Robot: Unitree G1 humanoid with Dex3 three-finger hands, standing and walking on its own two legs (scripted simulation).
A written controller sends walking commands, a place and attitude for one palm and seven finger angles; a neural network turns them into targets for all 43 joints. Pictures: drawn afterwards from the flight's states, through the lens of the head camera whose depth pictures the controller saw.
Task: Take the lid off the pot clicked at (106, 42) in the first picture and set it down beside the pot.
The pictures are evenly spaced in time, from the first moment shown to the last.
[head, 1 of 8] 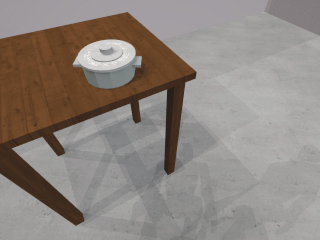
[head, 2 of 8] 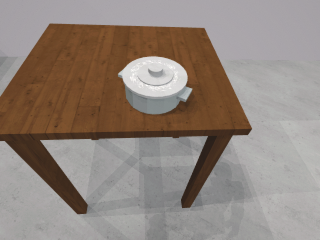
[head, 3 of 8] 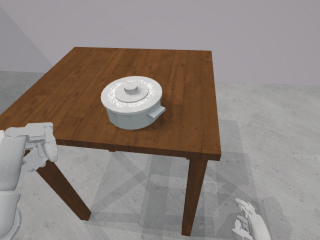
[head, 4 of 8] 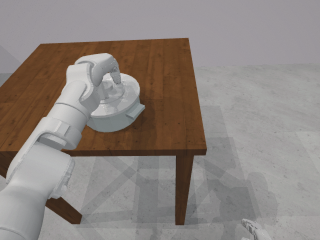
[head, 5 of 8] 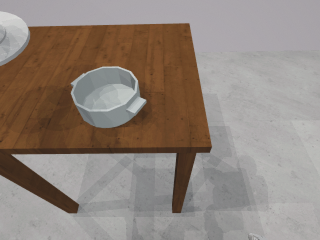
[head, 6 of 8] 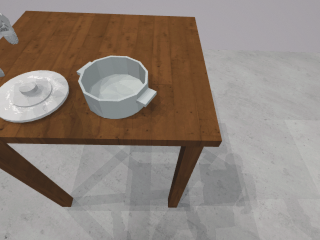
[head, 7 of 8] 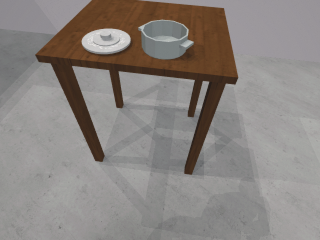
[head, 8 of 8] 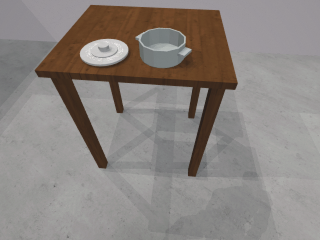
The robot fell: no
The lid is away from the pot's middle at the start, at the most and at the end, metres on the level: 0.00 0.24 0.23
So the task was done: yes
